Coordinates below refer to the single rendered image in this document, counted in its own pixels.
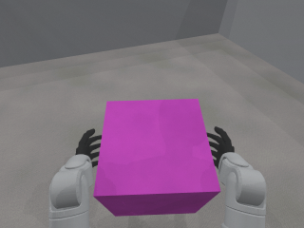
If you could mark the carton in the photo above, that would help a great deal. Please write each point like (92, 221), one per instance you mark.
(155, 159)

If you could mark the robot left hand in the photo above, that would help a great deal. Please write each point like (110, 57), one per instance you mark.
(85, 147)

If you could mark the left robot forearm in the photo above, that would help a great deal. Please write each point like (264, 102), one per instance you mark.
(68, 194)

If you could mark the robot right hand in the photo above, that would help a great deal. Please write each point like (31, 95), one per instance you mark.
(224, 145)

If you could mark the right robot forearm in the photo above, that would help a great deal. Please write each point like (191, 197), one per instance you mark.
(245, 194)

